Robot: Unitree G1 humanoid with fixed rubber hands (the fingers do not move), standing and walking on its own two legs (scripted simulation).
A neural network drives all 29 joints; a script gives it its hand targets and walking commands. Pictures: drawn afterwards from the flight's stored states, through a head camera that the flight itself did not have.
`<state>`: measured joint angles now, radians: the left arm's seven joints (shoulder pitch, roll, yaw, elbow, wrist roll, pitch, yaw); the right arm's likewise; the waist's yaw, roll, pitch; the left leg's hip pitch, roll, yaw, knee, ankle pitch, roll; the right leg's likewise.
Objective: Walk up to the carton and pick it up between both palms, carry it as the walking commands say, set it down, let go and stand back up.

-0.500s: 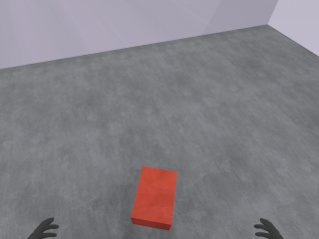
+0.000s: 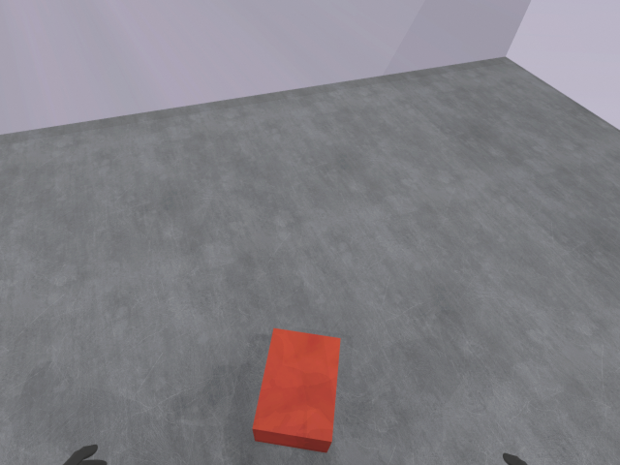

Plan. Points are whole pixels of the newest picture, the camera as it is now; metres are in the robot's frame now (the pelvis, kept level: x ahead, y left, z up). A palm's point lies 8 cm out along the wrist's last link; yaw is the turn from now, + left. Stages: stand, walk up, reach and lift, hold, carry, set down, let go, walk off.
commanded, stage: walk up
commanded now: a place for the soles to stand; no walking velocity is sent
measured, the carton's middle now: (299, 388) +0.44 +0.00 -0.71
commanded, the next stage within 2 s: reach and lift in 0.92 s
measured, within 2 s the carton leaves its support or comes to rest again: neither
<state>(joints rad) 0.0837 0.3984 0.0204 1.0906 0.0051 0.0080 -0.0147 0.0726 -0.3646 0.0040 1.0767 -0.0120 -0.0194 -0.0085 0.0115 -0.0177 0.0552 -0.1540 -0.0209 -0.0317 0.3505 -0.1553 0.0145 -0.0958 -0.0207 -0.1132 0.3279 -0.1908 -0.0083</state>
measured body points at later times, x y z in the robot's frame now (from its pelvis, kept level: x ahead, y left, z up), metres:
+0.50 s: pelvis +0.00 +0.00 +0.00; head +0.01 +0.01 +0.45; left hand +0.10 +0.33 -0.12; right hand +0.12 -0.30 -0.12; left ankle +0.02 +0.11 -0.75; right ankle -0.01 -0.11 -0.75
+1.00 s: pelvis -0.01 +0.00 -0.01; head +0.03 +0.01 +0.44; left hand +0.12 +0.32 -0.12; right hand +0.14 -0.30 -0.11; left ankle +0.02 +0.11 -0.75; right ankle +0.00 -0.11 -0.75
